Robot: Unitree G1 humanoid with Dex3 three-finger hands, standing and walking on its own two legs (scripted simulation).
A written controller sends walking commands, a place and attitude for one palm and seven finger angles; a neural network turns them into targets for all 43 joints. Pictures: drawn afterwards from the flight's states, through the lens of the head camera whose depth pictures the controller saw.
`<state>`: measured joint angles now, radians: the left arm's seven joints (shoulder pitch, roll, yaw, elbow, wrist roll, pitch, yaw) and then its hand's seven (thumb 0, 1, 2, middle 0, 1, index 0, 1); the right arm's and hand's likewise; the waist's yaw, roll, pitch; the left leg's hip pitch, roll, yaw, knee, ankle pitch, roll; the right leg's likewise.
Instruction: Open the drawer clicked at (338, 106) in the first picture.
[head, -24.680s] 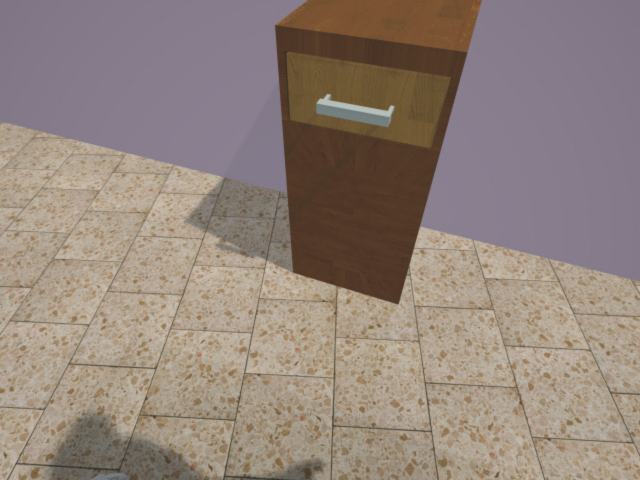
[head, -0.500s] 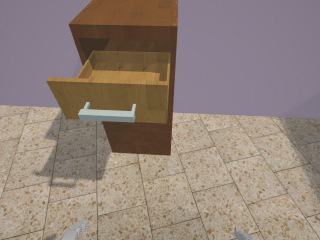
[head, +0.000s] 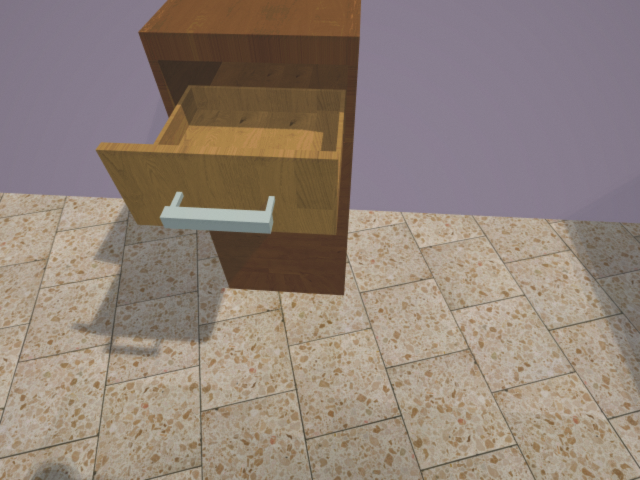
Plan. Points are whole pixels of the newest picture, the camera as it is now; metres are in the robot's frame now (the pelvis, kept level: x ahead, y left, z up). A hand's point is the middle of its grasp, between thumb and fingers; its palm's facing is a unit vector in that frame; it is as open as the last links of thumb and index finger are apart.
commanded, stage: let the arm hang, fingers relaxed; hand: left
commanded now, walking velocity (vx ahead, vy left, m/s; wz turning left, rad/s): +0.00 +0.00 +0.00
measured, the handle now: (221, 209) +0.52 +0.20 +0.01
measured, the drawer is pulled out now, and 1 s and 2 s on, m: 0.30 0.30 0.30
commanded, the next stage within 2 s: look to check the result in 0.38 s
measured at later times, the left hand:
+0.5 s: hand out of the picture +0.00 +0.16 -0.17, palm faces +0.03 -0.98 -0.20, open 7.3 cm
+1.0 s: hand out of the picture +0.00 +0.16 -0.17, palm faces +0.03 -0.98 -0.20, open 7.3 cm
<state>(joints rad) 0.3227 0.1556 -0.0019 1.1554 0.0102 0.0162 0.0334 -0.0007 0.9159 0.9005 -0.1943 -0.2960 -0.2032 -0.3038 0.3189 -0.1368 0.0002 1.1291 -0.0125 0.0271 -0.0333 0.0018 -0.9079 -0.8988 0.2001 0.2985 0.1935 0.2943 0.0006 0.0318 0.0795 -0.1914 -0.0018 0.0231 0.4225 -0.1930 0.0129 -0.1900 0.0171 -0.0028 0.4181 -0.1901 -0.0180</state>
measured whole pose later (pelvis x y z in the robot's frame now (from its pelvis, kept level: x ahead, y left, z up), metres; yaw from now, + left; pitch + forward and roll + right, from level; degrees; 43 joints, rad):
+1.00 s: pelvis +0.01 -0.01 +0.00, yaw -1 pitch -2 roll +0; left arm 0.27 0.13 0.01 1.14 0.01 0.00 0.04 0.00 0.91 0.90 -0.19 -0.30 -0.20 -0.30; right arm 0.28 -0.12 -0.01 1.12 -0.01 0.01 -0.04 0.00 -0.91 -0.90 0.20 0.30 0.19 0.29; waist -0.01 0.02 0.07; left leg -0.18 0.01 0.03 0.41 -0.20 0.00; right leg -0.18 0.03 0.00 0.41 -0.20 -0.03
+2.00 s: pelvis +0.02 -0.01 -0.01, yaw +8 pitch -2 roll -2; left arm 0.20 0.16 0.06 1.05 0.02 0.03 0.04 0.00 0.91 0.90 -0.20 -0.30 -0.21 -0.30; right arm 0.26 -0.15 -0.05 1.08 -0.01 0.06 -0.03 0.00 -0.90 -0.90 0.20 0.30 0.19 0.29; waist -0.03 0.03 0.11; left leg -0.28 0.02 -0.01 0.64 -0.36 -0.01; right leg -0.20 0.00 -0.14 0.54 -0.31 -0.03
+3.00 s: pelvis +0.04 -0.05 +0.00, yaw +17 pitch -1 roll +0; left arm 0.20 0.18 0.04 1.09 0.01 0.01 0.03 0.00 0.91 0.90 -0.20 -0.30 -0.20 -0.30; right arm 0.20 -0.16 -0.04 1.10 -0.02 0.03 -0.04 0.01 -0.93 -0.90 0.20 0.30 0.20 0.29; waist 0.01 0.00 0.10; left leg -0.23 0.01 -0.06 0.47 -0.23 -0.03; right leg -0.14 -0.02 -0.07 0.47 -0.31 0.00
